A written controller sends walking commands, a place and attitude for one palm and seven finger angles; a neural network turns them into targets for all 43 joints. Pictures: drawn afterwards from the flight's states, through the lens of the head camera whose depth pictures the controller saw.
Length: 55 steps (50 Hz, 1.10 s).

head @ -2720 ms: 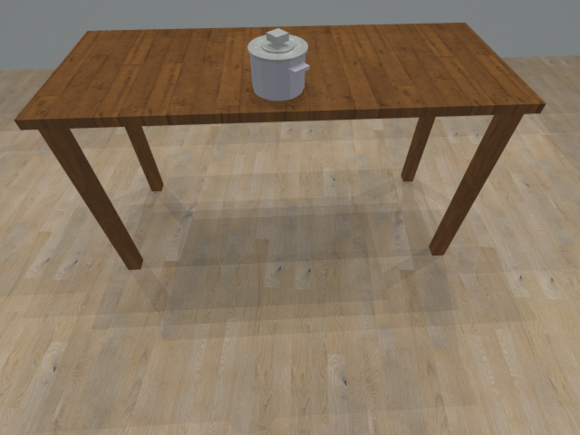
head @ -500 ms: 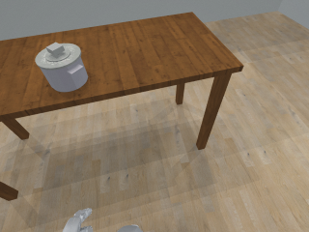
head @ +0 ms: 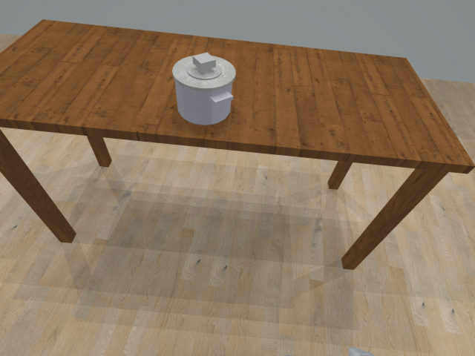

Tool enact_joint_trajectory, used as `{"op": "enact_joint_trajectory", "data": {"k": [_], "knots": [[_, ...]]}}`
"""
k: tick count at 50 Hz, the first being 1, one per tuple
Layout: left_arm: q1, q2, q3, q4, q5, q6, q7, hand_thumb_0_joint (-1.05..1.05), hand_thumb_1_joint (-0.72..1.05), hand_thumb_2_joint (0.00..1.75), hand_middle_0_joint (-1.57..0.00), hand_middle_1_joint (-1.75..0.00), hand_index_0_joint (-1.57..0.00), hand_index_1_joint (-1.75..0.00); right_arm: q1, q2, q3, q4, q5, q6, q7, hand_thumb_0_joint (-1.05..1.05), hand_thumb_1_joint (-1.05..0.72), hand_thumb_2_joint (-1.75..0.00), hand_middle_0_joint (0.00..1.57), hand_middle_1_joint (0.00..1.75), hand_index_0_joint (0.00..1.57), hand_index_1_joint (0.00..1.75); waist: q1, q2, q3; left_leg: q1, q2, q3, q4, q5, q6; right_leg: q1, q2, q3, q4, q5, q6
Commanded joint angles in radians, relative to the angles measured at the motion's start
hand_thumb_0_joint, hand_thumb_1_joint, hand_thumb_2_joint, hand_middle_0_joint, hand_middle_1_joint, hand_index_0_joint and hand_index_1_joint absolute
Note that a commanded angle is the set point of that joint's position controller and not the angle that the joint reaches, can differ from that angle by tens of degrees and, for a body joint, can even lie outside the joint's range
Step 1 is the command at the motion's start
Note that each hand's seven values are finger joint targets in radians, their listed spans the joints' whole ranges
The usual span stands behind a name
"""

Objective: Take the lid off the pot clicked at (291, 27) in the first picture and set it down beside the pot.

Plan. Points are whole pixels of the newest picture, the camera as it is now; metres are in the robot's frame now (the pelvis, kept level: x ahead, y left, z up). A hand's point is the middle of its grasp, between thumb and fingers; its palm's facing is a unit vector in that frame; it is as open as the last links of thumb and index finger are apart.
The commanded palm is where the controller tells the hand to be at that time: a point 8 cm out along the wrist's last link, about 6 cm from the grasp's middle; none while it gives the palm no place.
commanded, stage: take the last steps up to it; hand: left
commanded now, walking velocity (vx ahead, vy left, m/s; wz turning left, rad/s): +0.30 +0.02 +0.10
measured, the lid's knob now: (204, 61) +0.72 +0.17 +0.11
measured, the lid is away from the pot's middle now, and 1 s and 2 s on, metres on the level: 0.00 0.00 0.00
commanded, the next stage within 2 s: come to a stop and stand still in 0.64 s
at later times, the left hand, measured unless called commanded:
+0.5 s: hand out of the picture +0.03 +0.12 -0.16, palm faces +0.17 -0.97 -0.15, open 7.4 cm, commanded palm none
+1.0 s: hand (146, 284) +0.27 +0.22 -0.17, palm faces +0.09 -0.97 -0.21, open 7.4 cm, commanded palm none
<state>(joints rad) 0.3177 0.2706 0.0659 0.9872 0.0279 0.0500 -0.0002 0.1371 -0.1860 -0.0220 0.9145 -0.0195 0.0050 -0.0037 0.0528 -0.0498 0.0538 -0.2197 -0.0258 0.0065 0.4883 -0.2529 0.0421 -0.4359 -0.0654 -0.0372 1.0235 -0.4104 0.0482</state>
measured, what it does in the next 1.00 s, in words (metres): walks ahead: right foot, then left foot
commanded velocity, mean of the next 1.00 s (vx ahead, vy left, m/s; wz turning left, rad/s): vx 0.10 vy -0.01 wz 0.02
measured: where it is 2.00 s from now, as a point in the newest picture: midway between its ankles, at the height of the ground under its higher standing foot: outside the picture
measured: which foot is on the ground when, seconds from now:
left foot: down 0.00-0.20, up 0.22-0.64, down 0.66-1.00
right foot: up 0.00-0.18, down 0.20-0.66, up 0.68-1.00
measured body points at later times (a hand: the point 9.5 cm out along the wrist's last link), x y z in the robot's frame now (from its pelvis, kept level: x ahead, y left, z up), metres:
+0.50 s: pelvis +0.10 -0.02 +0.01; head +0.11 -0.03 +0.46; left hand +0.02 +0.18 -0.14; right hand +0.14 -0.25 -0.15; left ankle +0.16 +0.14 -0.68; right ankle +0.04 -0.12 -0.74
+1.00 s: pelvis +0.22 +0.03 +0.00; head +0.23 +0.04 +0.45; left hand +0.27 +0.27 -0.15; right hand +0.30 -0.19 -0.15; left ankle +0.22 +0.13 -0.74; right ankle +0.27 -0.08 -0.73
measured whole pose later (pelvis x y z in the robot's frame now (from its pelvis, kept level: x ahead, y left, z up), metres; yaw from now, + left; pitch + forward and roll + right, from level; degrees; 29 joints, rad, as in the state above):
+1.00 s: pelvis +0.22 +0.03 +0.00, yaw +3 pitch -2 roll +2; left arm 0.22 0.18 0.04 0.99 0.02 0.00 0.03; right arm 0.18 -0.15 -0.03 1.03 -0.02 -0.01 -0.03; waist 0.00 -0.04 0.05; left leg -0.20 0.00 0.13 0.49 -0.26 0.03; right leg -0.32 -0.06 -0.04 0.61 -0.24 0.01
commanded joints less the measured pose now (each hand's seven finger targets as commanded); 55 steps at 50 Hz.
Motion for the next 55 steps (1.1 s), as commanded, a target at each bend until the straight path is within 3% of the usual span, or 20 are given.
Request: {"op": "enact_joint_trajectory", "data": {"k": [1,5,8,9,10,11,12,14,17,28,31,32,33,34,37,40,48,50,53,55], "knots": [[-0.029,0.031,-0.003,-0.083,0.001,-0.038,-0.008,0.0,0.9,0.9,-0.2,-0.3,-0.2,-0.3,0.116,-0.189,-0.051,-0.015,0.003,-0.021,-0.017,0.0,-0.9,-0.9,0.2,0.3,0.2,0.3,-0.077,0.189,0.002,0.058,0.234,-0.277,-0.288,-0.17,0.163,-0.088,-0.008,-0.002,-0.129,0.007,-0.005],[-0.022,0.0,-0.011,-0.086,0.001,-0.06,-0.011,0.0,0.9,0.9,-0.2,-0.3,-0.2,-0.3,0.145,-0.182,-0.055,0.011,-0.002,-0.028,-0.014,0.0,-0.9,-0.9,0.2,0.3,0.2,0.3,-0.074,0.173,0.002,0.013,0.239,-0.3,-0.282,-0.251,0.173,0.027,0.006,-0.019,-0.304,0.006,-0.025],[0.128,-0.013,-0.006,-0.027,0.005,-0.079,-0.009,0.0,0.9,0.9,-0.2,-0.3,-0.2,-0.3,0.122,-0.152,-0.051,0.028,0.003,-0.028,-0.014,0.0,-0.9,-0.9,0.2,0.3,0.2,0.3,-0.004,0.099,-0.008,-0.144,0.162,-0.223,-0.136,-0.32,0.113,0.314,0.046,-0.044,-0.54,0.1,-0.031],[0.193,0.035,0.008,-0.009,0.009,-0.089,-0.001,0.0,0.9,0.9,-0.2,-0.3,-0.2,-0.3,0.12,-0.106,-0.044,0.026,0.011,-0.03,-0.011,0.0,-0.9,-0.9,0.2,0.3,0.2,0.3,0.026,-0.009,0.009,-0.297,0.08,-0.147,0.034,-0.328,0.066,0.442,-0.027,0.077,-0.65,-0.014,-0.055],[0.253,0.113,0.028,0.001,0.015,-0.097,0.011,0.0,0.9,0.9,-0.2,-0.3,-0.2,-0.3,0.112,-0.045,-0.027,-0.004,0.017,-0.036,-0.006,0.0,-0.9,-0.9,0.2,0.3,0.2,0.3,0.054,-0.249,0.04,-0.498,-0.032,0.002,0.314,-0.32,0.009,0.51,-0.275,0.457,-0.845,-0.283,-0.161],[0.302,0.132,0.034,0.004,-0.001,-0.097,0.018,0.0,0.9,0.9,-0.2,-0.3,-0.2,-0.3,0.033,-0.093,-0.037,-0.037,-0.001,-0.039,0.004,0.0,-0.9,-0.9,0.2,0.3,0.2,0.3,0.077,-0.176,0.051,-0.532,0.014,-0.023,0.482,-0.312,0.006,0.43,-0.38,0.62,-0.943,-0.399,-0.243],[0.258,0.111,0.032,0.01,-0.005,-0.107,0.022,0.0,0.9,0.9,-0.2,-0.3,-0.2,-0.3,0.019,-0.102,-0.047,-0.026,-0.005,-0.037,0.01,0.0,-0.9,-0.9,0.2,0.3,0.2,0.3,0.045,-0.174,0.086,-0.539,0.05,-0.056,0.575,-0.217,0.01,0.356,-0.351,0.61,-0.955,-0.401,-0.242],[0.149,0.043,0.02,-0.011,-0.002,-0.114,0.027,0.0,0.9,0.9,-0.2,-0.3,-0.2,-0.3,0.088,-0.089,-0.055,0.018,-0.007,-0.029,0.019,0.0,-0.9,-0.9,0.2,0.3,0.2,0.3,-0.022,-0.078,0.093,-0.487,0.098,-0.044,0.625,-0.102,-0.005,0.271,-0.304,0.424,-0.925,-0.253,-0.222],[0.136,-0.006,0.006,-0.001,-0.006,-0.133,0.024,0.0,0.9,0.9,-0.2,-0.3,-0.2,-0.3,0.125,-0.036,-0.048,0.051,-0.005,-0.026,0.026,0.0,-0.9,-0.9,0.2,0.3,0.2,0.3,-0.046,-0.041,0.06,-0.419,0.108,0.007,0.57,0.034,-0.038,0.277,-0.208,0.178,-0.882,0.12,-0.186],[0.206,0.01,0.008,0.086,-0.001,-0.13,0.031,0.0,0.9,0.9,-0.2,-0.3,-0.2,-0.3,-0.003,0.008,-0.032,0.019,0.007,-0.053,0.032,0.0,-0.9,-0.9,0.2,0.3,0.2,0.3,-0.001,-0.116,0.046,-0.269,0.064,0.107,0.178,0.029,-0.029,0.383,-0.194,0.054,-0.756,0.587,-0.18],[0.173,0.003,0.01,0.083,-0.007,-0.121,0.031,0.0,0.9,0.9,-0.2,-0.3,-0.2,-0.3,0.21,-0.044,-0.04,0.084,-0.002,-0.069,0.01,0.0,-0.9,-0.9,0.2,0.3,0.2,0.3,-0.101,-0.049,-0.048,0.063,0.022,0.113,-0.025,0.126,0.0,0.325,-0.125,-0.008,-0.461,0.668,-0.136],[0.207,-0.028,0.006,0.076,-0.016,-0.118,0.028,0.0,0.9,0.9,-0.2,-0.3,-0.2,-0.3,0.325,-0.129,-0.057,0.11,-0.012,-0.077,-0.004,0.0,-0.9,-0.9,0.2,0.3,0.2,0.3,-0.133,0.09,-0.161,0.292,0.182,-0.056,-0.018,0.301,0.055,0.178,-0.058,-0.052,-0.246,0.427,-0.099],[0.23,-0.077,-0.003,0.057,-0.024,-0.116,0.024,0.0,0.9,0.9,-0.2,-0.3,-0.2,-0.3,0.394,-0.219,-0.076,0.12,-0.01,-0.071,-0.014,0.0,-0.9,-0.9,0.2,0.3,0.2,0.3,-0.131,0.308,-0.225,0.434,0.411,-0.352,-0.086,0.508,0.163,-0.038,0.059,-0.084,0.021,-0.155,-0.068],[0.191,-0.061,-0.007,0.022,-0.015,-0.108,0.03,0.0,0.9,0.9,-0.2,-0.3,-0.2,-0.3,0.395,-0.233,-0.069,0.11,-0.001,-0.056,-0.017,0.0,-0.9,-0.9,0.2,0.3,0.2,0.3,-0.133,0.239,-0.202,0.348,0.465,-0.408,-0.135,0.438,0.23,-0.081,0.062,-0.016,0.195,-0.249,-0.085],[0.055,-0.065,0.001,0.017,-0.01,-0.097,0.015,0.0,0.9,0.9,-0.2,-0.3,-0.2,-0.3,0.199,-0.073,-0.032,0.077,-0.001,-0.07,-0.026,0.0,-0.9,-0.9,0.2,0.3,0.2,0.3,-0.081,0.193,0.016,0.035,0.352,-0.24,-0.248,0.202,0.185,-0.137,-0.04,0.046,0.218,-0.037,-0.072],[0.133,-0.116,-0.014,0.052,-0.015,-0.062,0.024,0.0,0.9,0.9,-0.2,-0.3,-0.2,-0.3,0.104,-0.038,-0.01,0.059,0.003,-0.079,-0.037,0.0,-0.9,-0.9,0.2,0.3,0.2,0.3,-0.006,0.123,-0.041,-0.067,0.293,-0.054,-0.224,0.579,0.136,0.069,-0.041,0.046,-0.021,0.031,-0.035],[0.071,-0.028,-0.01,0.006,-0.004,-0.034,0.035,0.0,0.9,0.9,-0.2,-0.3,-0.2,-0.3,0.07,-0.101,-0.037,0.069,0.009,-0.018,-0.041,0.0,-0.9,-0.9,0.2,0.3,0.2,0.3,-0.027,0.162,-0.011,-0.041,0.269,-0.04,-0.108,0.456,0.077,0.207,0.008,-0.001,-0.447,0.214,-0.033],[0.053,0.023,-0.002,-0.015,0.001,-0.044,0.036,0.0,0.9,0.9,-0.2,-0.3,-0.2,-0.3,0.074,-0.084,-0.041,0.061,0.013,-0.01,-0.037,0.0,-0.9,-0.9,0.2,0.3,0.2,0.3,-0.029,0.04,0.005,-0.074,0.175,-0.009,-0.018,0.277,0.008,0.222,-0.047,0.108,-0.551,0.503,-0.066],[-0.012,0.086,0.005,-0.039,-0.006,-0.055,0.036,0.0,0.9,0.9,-0.2,-0.3,-0.2,-0.3,0.121,-0.031,-0.043,0.063,0.016,0.02,-0.029,0.0,-0.9,-0.9,0.2,0.3,0.2,0.3,-0.063,-0.148,-0.1,-0.052,0.034,0.064,0.184,-0.14,-0.058,0.204,-0.238,0.286,-0.637,0.696,-0.216],[-0.037,0.072,0.003,-0.047,-0.006,-0.056,0.044,0.0,0.9,0.9,-0.2,-0.3,-0.2,-0.3,0.108,-0.043,-0.046,0.061,0.014,0.026,-0.033,0.0,-0.9,-0.9,0.2,0.3,0.2,0.3,-0.047,-0.141,-0.116,-0.112,0.025,0.014,0.333,-0.282,-0.059,0.249,-0.256,0.293,-0.652,0.769,-0.283]]}}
